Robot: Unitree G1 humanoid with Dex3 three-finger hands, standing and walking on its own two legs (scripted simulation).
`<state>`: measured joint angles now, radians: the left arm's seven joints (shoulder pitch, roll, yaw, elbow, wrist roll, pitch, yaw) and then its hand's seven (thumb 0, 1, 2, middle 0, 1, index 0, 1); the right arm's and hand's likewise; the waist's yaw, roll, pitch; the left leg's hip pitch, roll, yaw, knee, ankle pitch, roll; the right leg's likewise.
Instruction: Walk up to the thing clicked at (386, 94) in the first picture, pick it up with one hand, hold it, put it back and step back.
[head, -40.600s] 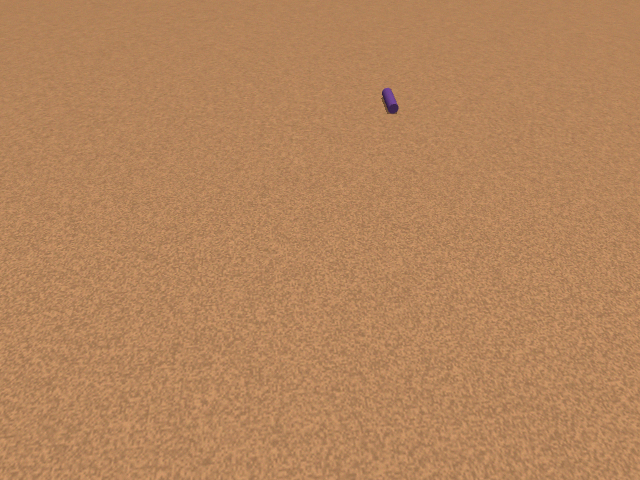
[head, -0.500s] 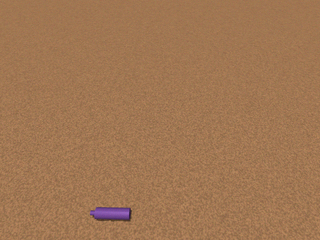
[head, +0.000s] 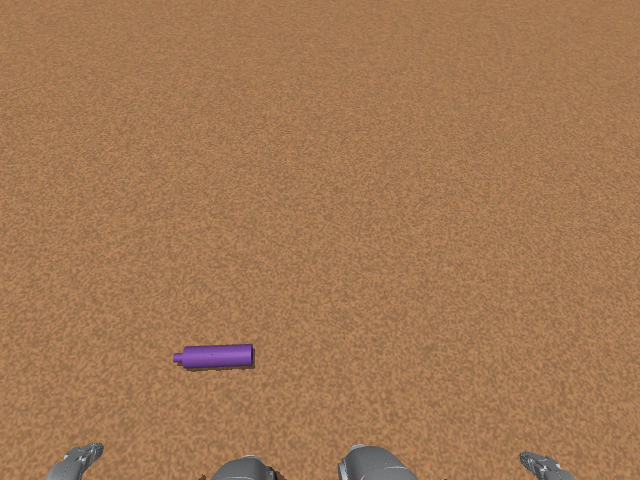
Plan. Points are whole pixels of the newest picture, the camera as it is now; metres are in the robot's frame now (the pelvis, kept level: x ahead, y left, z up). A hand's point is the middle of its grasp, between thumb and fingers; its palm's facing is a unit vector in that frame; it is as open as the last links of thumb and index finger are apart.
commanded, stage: step back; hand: left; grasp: from above
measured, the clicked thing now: (213, 356) +0.47 +0.26 -0.73
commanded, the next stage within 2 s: none
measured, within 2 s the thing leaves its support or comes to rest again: neither
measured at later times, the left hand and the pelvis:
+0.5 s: hand out of the picture -0.01 +0.28 -0.15, palm faces +0.05 -0.93 -0.37, open 7.4 cm; pelvis -0.13 +0.01 +0.00, yaw +3 degrees
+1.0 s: hand out of the picture -0.21 +0.23 -0.13, palm faces +0.01 -0.91 -0.42, open 7.4 cm; pelvis -0.29 -0.04 +0.00, yaw +0 degrees
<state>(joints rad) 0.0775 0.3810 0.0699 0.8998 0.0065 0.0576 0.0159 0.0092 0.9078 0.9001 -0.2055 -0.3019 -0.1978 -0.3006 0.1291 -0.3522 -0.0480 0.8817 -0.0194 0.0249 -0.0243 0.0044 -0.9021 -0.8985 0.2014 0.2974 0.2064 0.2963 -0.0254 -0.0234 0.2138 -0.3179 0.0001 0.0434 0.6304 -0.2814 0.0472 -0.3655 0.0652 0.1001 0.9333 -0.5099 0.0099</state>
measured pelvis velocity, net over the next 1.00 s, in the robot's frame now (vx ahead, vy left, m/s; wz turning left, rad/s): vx -0.29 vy -0.04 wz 0.01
